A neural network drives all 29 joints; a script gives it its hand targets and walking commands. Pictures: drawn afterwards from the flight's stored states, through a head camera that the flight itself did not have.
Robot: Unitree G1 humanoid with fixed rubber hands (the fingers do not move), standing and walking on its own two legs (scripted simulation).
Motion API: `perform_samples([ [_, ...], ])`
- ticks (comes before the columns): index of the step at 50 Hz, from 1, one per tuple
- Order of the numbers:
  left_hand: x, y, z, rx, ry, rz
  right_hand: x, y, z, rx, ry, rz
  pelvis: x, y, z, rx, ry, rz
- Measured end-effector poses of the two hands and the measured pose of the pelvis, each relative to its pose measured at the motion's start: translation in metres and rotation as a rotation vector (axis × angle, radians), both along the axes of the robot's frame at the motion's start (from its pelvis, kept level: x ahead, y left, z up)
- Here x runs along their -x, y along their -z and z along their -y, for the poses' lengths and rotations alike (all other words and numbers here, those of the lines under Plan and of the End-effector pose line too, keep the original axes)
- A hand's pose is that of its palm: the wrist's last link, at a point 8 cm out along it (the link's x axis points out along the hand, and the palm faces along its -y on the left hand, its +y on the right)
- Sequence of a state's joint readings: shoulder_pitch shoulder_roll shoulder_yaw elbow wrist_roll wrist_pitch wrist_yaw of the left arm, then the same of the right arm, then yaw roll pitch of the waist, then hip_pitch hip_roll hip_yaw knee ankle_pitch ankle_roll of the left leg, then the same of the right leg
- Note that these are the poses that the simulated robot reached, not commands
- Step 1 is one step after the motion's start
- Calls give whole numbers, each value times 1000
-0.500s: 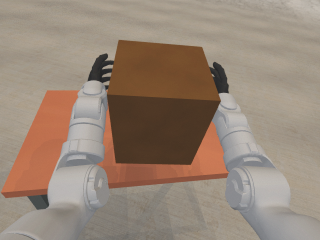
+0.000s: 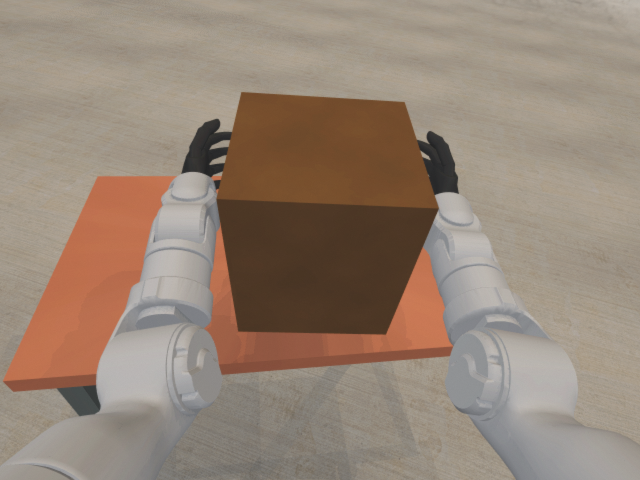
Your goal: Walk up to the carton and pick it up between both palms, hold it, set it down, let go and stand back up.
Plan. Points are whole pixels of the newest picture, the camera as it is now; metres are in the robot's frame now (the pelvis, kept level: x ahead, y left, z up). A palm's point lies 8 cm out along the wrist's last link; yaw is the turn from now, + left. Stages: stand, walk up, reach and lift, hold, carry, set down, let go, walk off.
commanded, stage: set down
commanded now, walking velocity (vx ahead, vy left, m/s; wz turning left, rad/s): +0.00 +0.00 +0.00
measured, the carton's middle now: (318, 221) +0.41 +0.02 +0.13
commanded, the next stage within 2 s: none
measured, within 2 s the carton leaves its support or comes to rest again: rests again in 1.74 s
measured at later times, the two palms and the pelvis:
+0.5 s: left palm (205, 192) +0.42 +0.17 +0.15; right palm (430, 207) +0.42 -0.13 +0.16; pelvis +0.01 +0.01 +0.00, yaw -1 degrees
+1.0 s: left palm (211, 204) +0.43 +0.17 +0.12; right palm (425, 216) +0.44 -0.13 +0.13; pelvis +0.01 +0.01 +0.00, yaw -2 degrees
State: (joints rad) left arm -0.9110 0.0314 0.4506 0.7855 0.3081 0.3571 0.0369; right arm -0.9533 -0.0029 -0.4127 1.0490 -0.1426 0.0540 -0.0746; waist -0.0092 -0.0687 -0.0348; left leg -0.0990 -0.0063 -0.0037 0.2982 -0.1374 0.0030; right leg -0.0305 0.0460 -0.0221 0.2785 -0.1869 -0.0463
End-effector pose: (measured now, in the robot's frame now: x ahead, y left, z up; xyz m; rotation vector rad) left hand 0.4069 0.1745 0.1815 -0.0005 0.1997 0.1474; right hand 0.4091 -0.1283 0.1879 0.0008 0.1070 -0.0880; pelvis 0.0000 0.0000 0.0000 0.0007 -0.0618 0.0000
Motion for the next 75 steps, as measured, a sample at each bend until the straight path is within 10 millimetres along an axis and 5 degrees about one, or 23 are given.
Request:
perform_samples([
  [75, -30, 87, 4, 14, -28, -101, -35, 88, 5, 7, -37, -92, -17, 2, -8, -4, 51, -221],
])
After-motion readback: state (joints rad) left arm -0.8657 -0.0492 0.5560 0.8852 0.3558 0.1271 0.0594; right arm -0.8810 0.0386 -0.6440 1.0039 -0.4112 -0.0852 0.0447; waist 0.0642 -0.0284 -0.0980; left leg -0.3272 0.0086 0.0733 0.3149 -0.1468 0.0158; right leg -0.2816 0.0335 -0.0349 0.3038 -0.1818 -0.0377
